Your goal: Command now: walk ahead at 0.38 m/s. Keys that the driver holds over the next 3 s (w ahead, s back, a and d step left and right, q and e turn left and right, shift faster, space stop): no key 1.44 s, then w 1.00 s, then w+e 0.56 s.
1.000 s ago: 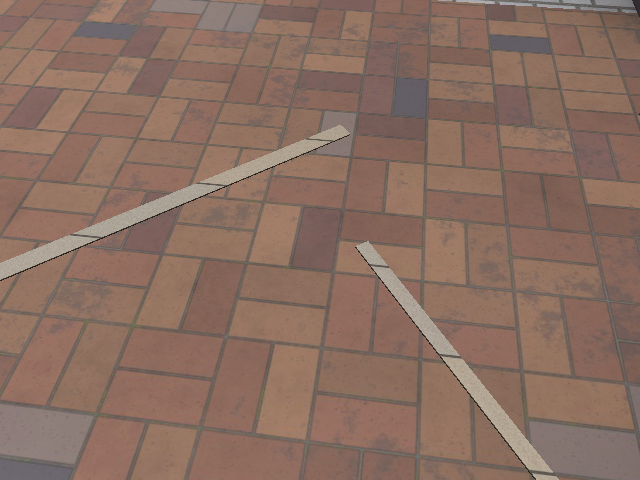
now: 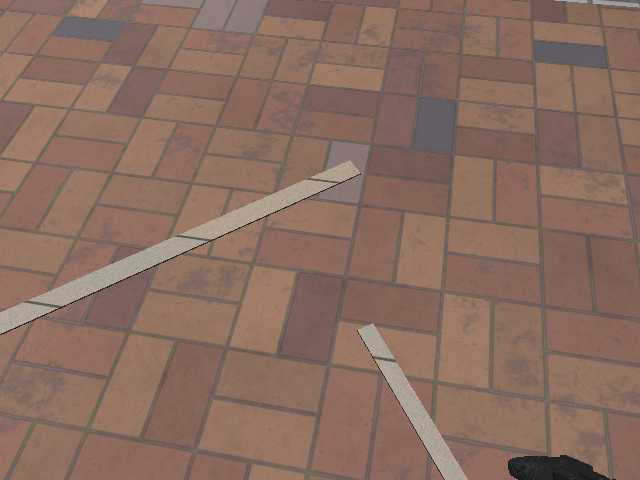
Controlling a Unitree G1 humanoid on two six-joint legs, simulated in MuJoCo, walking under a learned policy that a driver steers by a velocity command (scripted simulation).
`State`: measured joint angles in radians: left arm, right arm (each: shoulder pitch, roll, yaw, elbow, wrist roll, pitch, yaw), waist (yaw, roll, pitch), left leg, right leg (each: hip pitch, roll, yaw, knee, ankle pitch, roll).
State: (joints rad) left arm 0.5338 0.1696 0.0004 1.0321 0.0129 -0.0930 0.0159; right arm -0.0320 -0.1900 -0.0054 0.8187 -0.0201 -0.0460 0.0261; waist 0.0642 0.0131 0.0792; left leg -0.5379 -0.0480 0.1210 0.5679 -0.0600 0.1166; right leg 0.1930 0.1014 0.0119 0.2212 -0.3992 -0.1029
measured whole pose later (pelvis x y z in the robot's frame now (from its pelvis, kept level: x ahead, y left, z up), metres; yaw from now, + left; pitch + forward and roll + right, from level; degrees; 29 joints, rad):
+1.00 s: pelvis +0.17 -0.03 +0.02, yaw +1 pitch -2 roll +0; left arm 0.30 0.12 -0.02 1.16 0.01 -0.02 0.05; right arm 0.31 -0.13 0.02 1.15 -0.01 -0.01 -0.05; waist 0.00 0.00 0.04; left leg -0.11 -0.03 0.06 0.39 -0.25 0.05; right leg -0.15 0.03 -0.04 0.40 -0.22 -0.04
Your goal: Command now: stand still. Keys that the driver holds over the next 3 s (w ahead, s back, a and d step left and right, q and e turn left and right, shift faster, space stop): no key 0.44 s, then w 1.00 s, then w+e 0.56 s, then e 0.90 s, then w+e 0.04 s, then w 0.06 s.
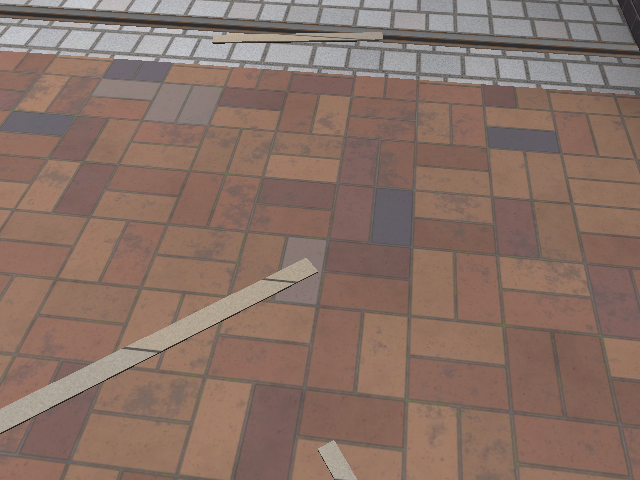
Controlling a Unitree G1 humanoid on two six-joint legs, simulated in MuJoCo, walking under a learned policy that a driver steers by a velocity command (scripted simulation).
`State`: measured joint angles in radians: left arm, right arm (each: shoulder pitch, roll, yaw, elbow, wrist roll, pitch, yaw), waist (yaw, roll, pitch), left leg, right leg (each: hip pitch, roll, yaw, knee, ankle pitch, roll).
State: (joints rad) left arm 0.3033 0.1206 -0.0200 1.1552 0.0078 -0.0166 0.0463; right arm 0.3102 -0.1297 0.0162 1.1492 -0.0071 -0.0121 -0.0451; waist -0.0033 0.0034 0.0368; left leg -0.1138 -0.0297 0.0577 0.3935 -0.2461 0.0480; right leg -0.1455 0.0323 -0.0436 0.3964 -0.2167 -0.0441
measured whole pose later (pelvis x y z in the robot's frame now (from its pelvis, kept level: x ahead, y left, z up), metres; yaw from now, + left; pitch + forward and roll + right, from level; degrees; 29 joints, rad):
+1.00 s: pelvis +0.14 -0.06 +0.00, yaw +0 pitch +1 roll +0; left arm 0.44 0.15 0.04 1.08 0.02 -0.09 0.01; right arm 0.28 -0.19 -0.05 1.04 -0.04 -0.07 0.03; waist 0.01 0.03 0.00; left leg -0.49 0.05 0.04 1.06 -0.25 0.08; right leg -0.07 0.05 -0.08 0.32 -0.26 -0.07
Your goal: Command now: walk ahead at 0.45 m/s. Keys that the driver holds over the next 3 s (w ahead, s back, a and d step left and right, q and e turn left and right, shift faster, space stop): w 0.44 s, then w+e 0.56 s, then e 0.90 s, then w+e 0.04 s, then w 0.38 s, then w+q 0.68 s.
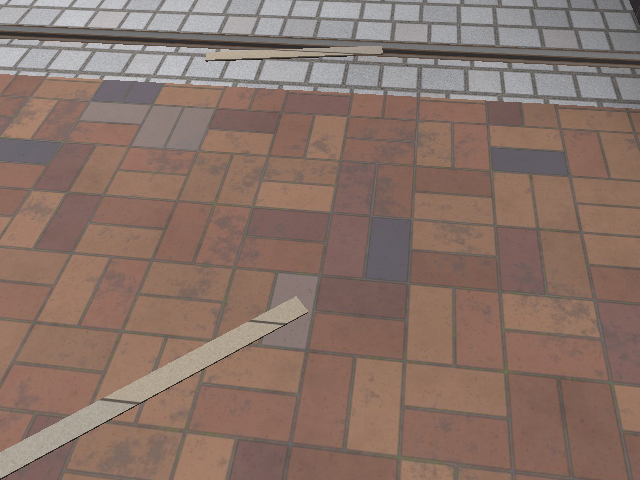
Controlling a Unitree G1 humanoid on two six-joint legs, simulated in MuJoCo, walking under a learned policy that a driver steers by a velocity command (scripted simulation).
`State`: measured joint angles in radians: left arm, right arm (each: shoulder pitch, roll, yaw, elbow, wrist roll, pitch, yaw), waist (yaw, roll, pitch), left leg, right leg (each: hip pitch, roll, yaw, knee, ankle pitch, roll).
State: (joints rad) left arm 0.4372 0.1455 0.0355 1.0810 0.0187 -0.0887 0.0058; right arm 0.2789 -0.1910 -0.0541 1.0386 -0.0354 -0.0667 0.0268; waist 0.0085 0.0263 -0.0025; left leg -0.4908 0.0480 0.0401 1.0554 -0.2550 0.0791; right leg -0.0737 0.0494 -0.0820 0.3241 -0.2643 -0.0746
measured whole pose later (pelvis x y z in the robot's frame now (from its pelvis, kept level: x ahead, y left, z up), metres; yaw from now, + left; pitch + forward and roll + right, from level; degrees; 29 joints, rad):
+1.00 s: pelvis +0.56 -0.03 -0.01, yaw -16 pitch +0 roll +0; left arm 0.25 0.24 0.08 0.96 0.01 -0.04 -0.01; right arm 0.24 -0.20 -0.05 0.91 -0.03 -0.09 0.00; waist 0.00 0.01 0.07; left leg -0.46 0.08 0.00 1.22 -0.31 0.02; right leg -0.25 0.14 -0.05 0.43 -0.18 -0.15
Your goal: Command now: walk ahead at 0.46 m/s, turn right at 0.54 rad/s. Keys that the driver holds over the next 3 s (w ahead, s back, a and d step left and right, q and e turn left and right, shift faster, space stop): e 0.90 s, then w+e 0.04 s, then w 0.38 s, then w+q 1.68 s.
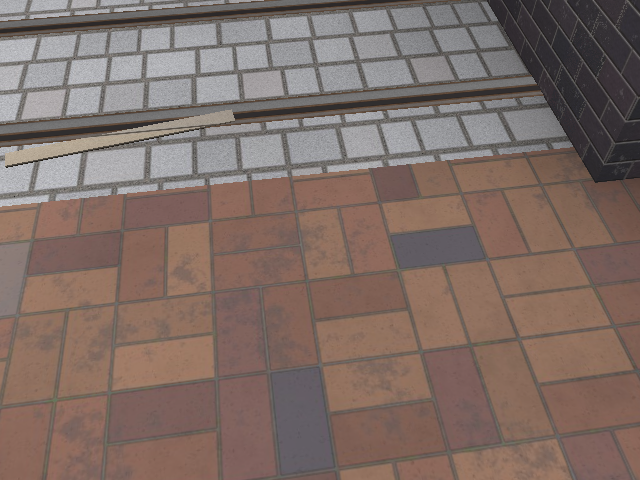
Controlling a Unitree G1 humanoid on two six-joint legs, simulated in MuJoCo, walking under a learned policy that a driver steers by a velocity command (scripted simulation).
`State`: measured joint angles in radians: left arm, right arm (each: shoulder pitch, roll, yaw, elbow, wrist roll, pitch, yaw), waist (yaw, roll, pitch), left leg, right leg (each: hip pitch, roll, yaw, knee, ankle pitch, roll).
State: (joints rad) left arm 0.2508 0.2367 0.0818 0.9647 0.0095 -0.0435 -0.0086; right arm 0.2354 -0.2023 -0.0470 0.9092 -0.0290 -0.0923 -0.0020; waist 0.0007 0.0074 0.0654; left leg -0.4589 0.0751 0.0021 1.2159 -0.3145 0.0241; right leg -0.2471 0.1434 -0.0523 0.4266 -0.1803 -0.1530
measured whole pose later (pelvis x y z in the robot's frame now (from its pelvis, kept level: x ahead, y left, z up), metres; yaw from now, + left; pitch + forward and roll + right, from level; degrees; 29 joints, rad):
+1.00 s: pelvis +0.19 +0.01 +0.01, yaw -35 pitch +1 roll +2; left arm 0.27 0.27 0.05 0.71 0.02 0.04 -0.01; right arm 0.24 -0.31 -0.07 0.73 -0.03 0.05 0.01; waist -0.01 0.05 0.02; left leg -0.52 0.04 0.02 1.00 -0.33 -0.03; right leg -0.21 0.06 0.06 0.43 -0.23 -0.08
